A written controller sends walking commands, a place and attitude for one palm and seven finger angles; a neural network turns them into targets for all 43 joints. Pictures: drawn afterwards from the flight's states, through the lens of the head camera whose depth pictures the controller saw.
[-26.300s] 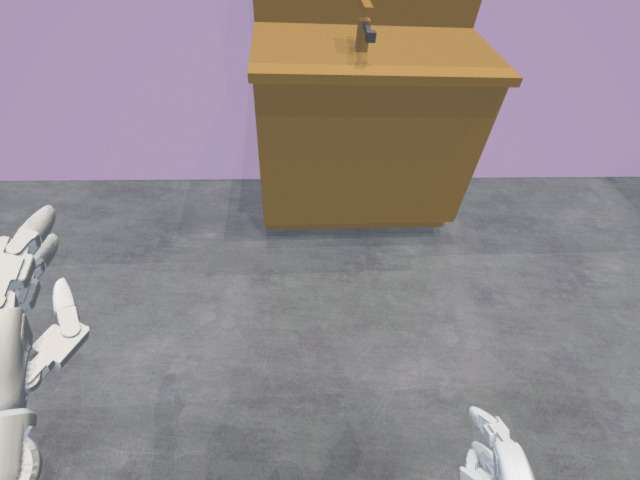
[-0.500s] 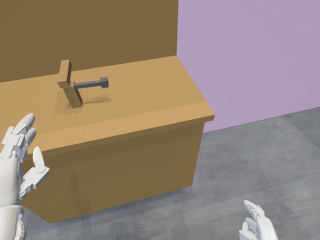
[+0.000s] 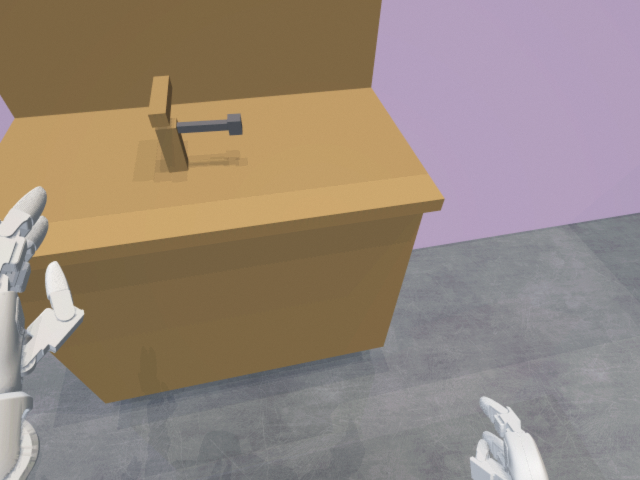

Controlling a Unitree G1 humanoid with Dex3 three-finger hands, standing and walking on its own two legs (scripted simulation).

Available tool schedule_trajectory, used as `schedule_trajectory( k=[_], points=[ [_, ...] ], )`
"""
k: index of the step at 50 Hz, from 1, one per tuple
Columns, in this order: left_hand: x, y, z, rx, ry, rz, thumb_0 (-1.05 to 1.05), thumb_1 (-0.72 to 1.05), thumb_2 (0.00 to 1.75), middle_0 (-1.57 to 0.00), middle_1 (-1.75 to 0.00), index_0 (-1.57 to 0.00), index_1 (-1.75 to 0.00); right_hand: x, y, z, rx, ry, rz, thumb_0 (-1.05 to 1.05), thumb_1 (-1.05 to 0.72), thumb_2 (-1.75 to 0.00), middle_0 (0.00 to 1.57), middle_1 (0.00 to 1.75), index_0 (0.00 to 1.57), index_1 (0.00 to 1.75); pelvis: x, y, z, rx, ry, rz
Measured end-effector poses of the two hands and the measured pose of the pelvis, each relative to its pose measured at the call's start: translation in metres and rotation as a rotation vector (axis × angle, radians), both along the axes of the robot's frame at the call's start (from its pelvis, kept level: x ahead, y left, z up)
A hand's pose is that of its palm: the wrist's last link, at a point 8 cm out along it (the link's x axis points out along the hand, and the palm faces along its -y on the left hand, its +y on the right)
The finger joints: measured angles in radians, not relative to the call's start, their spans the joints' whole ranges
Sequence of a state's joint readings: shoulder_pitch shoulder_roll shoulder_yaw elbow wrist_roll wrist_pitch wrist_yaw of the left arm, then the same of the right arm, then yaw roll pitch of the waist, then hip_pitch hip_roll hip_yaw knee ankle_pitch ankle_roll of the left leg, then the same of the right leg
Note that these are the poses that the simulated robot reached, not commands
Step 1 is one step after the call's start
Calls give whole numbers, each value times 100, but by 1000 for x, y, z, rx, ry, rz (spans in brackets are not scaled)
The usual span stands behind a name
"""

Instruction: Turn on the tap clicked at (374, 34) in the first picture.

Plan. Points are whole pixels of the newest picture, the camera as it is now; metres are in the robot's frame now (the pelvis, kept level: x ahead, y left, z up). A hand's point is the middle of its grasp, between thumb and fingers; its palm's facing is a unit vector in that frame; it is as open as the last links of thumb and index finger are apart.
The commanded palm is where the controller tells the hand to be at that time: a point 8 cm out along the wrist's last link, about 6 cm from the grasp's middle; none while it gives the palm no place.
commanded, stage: step back with the hand held close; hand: left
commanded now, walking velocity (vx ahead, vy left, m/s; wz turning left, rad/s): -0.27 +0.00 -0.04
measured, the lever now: (234, 124) +0.68 +0.21 +0.09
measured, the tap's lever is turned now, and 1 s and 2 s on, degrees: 86 86 86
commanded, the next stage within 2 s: stop stepping back and stand still in 0.64 s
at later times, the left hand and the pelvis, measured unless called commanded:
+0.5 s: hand (23, 427) +0.12 +0.23 +0.18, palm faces +0.51 -0.78 -0.35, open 7.4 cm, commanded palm +0.08 +0.25 +0.19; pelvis -0.08 -0.03 -0.01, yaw +0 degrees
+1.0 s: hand out of the picture +0.03 +0.19 +0.17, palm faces +0.28 -0.85 -0.45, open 7.4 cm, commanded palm -0.01 +0.23 +0.19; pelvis -0.19 -0.04 +0.01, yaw -4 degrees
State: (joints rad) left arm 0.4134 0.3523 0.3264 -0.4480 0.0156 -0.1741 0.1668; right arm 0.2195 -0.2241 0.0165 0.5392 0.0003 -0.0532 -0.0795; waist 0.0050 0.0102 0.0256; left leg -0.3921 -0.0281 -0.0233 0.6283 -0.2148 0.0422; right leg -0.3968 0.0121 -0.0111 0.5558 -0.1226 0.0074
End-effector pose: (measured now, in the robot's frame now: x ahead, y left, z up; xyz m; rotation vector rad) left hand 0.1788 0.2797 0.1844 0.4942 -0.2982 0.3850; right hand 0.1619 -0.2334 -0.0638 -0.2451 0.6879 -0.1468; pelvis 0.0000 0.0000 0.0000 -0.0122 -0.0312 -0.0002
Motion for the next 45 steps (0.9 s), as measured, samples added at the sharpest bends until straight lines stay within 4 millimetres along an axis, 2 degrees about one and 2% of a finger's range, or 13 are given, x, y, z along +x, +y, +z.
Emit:
schedule_trajectory(
  k=[7, 14, 20, 23, 26, 30, 34, 40, 42, 45],
  points=[
    [-30, 2, 8, 14, -63, 30, 2, 89, 90, -21, -31, -21, -30, -14, -3, -6, -11, 16, 29, 2, -90, -90, 20, 30, 20, 30, -16, -4, -4, 1, 0, 20],
    [-47, 5, 4, -1, -71, 5, 1, 89, 90, -21, -31, -21, -30, -33, 0, -7, -31, 24, 34, 2, -90, -90, 20, 30, 20, 30, -42, 1, -8, -14, 4, 38],
    [-79, 9, 11, 24, -87, 63, 2, 89, 90, -22, -31, -21, -30, -48, 9, -13, 28, 15, 50, 2, -90, -90, 20, 30, 20, 30, -58, -11, -9, -14, 17, 50],
    [-94, -1, 7, -19, -60, 97, 1, 89, 90, -21, -31, -21, -30, -53, 11, -15, 66, -8, 74, 2, -90, -90, 20, 30, 20, 30, -70, -19, -8, 6, 41, 13],
    [-101, -22, 1, -61, -27, 80, 2, 89, 90, -21, -30, -21, -30, -60, 9, -20, 96, -12, 98, 2, -90, -90, 20, 30, 20, 30, -89, -29, -7, 3, 55, -9],
    [-102, -46, 9, -85, 15, 8, 2, 89, 90, -21, -31, -21, -30, -81, -1, -7, 93, 60, 89, 2, -90, -90, 20, 30, 20, 30, -102, -39, 14, 48, 62, -23],
    [-102, -55, 17, -32, 63, -59, 2, 89, 90, -21, -31, -21, -30, -95, -20, 14, 61, 43, 45, 2, -90, -90, 20, 30, 20, 30, -114, -45, 26, 76, 83, -57],
    [-102, -58, 7, -21, 84, -139, 1, 89, 90, -21, -31, -21, -30, -122, -54, 25, -14, 14, -61, 2, -90, -90, 20, 30, 20, 30, -142, -40, 19, 26, 105, -56],
    [-110, -57, 1, -28, 85, -161, 1, 89, 90, -22, -31, -21, -30, -138, -62, 28, -37, 14, -97, 2, -90, -90, 20, 30, 20, 30, -153, -37, 15, 12, 100, -44],
    [-134, -53, -3, -17, 113, -168, 1, 89, 90, -22, -31, -21, -30, -166, -67, 33, -50, 8, -128, 2, -90, -90, 20, 30, 20, 30, -167, -37, 14, 27, 81, -58]
  ],
)
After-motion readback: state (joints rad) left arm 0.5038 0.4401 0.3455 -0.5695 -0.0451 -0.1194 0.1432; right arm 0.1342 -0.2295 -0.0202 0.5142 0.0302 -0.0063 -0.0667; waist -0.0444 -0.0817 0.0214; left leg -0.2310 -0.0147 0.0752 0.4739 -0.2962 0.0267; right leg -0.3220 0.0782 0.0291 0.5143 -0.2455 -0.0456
